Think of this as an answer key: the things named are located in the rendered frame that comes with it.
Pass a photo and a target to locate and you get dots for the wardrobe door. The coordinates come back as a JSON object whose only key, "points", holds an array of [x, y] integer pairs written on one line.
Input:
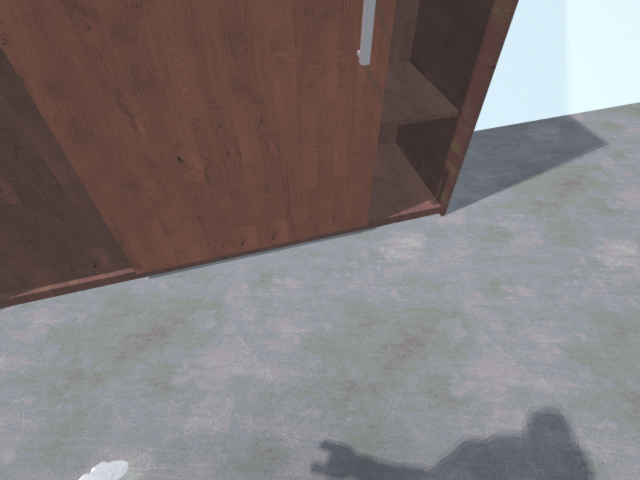
{"points": [[50, 229], [203, 128]]}

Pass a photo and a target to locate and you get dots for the robot left hand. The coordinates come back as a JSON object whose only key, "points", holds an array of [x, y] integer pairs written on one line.
{"points": [[107, 471]]}

